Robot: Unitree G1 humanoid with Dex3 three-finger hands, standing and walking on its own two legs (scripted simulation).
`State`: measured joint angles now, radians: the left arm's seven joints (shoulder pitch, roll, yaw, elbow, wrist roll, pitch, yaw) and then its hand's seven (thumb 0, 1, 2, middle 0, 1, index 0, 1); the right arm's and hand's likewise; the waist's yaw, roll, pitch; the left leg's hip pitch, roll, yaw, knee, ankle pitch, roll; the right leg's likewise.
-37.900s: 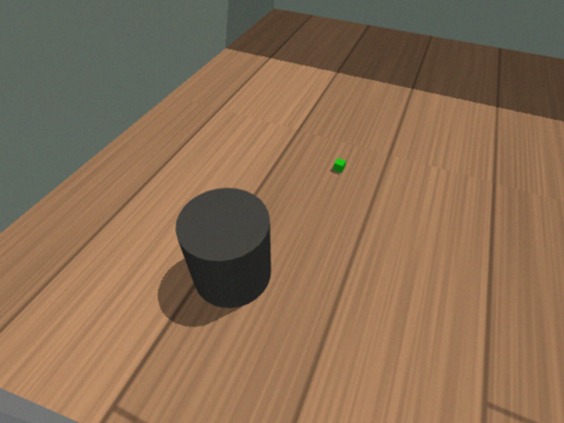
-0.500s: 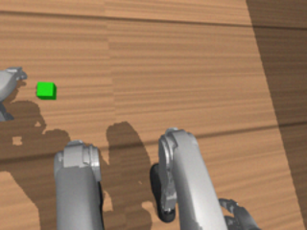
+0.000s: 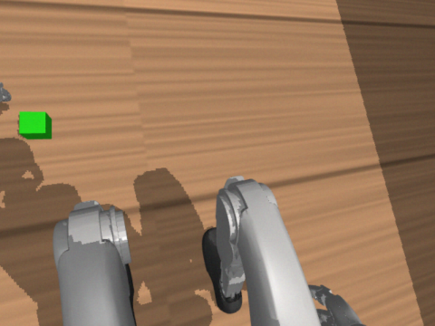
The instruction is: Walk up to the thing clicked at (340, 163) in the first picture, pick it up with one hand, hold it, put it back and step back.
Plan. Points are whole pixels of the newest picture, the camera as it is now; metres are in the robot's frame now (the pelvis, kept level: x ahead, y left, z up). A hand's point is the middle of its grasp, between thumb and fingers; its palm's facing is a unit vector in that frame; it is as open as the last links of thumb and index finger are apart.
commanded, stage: rise first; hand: left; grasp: from above
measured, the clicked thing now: (36, 125) +0.51 +0.29 -0.30
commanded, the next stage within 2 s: approach in 0.04 s
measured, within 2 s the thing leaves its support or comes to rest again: neither
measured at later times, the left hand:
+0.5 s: hand (23, 110) +0.50 +0.27 -0.18, palm faces -0.41 -0.02 -0.91, open 12.8 cm
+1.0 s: hand (7, 121) +0.48 +0.30 -0.20, palm faces -0.49 -0.05 -0.87, open 13.0 cm
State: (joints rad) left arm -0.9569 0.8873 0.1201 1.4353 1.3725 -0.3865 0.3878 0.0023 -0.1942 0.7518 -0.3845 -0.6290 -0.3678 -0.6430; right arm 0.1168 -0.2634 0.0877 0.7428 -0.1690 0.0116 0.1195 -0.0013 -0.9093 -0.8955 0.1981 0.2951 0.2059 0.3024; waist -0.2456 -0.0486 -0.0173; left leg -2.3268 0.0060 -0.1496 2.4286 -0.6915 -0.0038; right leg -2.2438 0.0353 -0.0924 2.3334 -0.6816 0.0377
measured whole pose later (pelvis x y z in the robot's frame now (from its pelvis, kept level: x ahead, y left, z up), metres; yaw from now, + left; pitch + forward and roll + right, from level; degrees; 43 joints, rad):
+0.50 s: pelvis +0.00 +0.00 +0.00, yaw -1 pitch +34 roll -10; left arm -1.08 0.84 0.03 1.46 1.37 -0.31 0.40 0.00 -0.29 0.79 -0.23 -0.90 -0.26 -0.87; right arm 0.14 -0.26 0.12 0.71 -0.16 -0.02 0.13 0.00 -0.92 -0.89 0.20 0.30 0.21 0.30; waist -0.32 -0.06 0.00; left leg -2.34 0.00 -0.16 2.43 -0.70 0.00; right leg -2.25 0.04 -0.10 2.32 -0.68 0.04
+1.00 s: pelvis +0.00 +0.00 +0.00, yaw -2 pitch +32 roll -10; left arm -1.03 0.94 0.06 1.41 1.28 -0.34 0.30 0.00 -0.32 0.82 -0.23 -0.91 -0.25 -0.88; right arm 0.16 -0.29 0.18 0.67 -0.16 -0.01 0.13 0.00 -0.92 -0.89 0.20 0.30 0.21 0.30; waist -0.31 -0.07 0.08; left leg -2.34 0.01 -0.18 2.45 -0.69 -0.01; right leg -2.25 0.04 -0.12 2.33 -0.66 0.04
